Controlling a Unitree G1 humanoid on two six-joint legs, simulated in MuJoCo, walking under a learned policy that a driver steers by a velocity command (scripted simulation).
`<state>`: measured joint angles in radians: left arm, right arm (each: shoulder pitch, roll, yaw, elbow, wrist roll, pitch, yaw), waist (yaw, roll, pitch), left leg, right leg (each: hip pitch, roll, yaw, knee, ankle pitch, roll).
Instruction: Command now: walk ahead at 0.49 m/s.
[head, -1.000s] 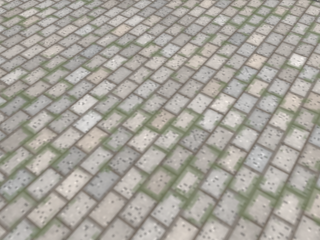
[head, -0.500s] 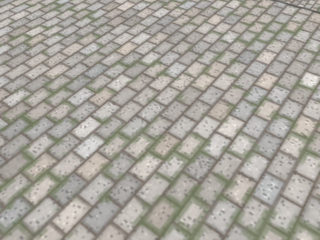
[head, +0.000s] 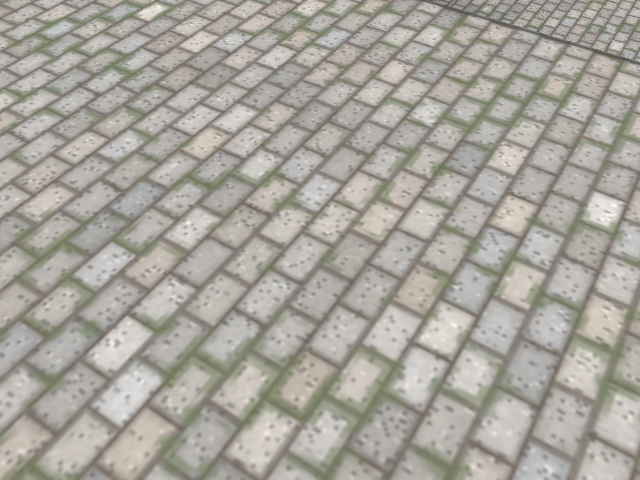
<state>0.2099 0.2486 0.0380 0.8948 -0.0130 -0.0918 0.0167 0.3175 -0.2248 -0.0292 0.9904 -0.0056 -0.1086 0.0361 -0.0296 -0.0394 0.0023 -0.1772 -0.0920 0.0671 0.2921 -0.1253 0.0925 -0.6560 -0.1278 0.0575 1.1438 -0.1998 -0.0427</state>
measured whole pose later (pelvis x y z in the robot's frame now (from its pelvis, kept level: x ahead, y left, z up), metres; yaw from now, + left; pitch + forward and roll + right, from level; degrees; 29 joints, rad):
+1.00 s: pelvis +0.53 +0.01 -0.02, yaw +20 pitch +2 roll +0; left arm 0.23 0.26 0.05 0.88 -0.02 -0.12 0.01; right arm 0.18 -0.27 -0.08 0.79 0.02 -0.06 0.04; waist 0.00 0.00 0.05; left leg -0.40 -0.09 0.03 0.55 -0.18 0.11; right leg -0.36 -0.05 0.02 1.26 -0.41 -0.02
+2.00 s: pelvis +1.02 +0.23 -0.02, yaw +34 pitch +3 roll -1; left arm 0.31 0.29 0.04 0.86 0.00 -0.07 0.00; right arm 0.06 -0.26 -0.04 0.69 -0.01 -0.08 0.04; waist 0.05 0.00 0.04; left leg -0.49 -0.03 0.00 0.53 -0.09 0.06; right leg -0.25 0.02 0.02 1.00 -0.56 0.02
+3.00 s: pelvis +1.06 +0.28 +0.00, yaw +62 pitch +1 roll -1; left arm 0.20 0.32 0.08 0.77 0.00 0.03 0.04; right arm 0.15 -0.23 -0.04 0.65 -0.01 0.01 0.00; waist 0.02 -0.05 0.02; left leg -0.26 -0.03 -0.01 0.46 -0.22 0.05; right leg -0.48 -0.06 0.01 1.01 -0.40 0.09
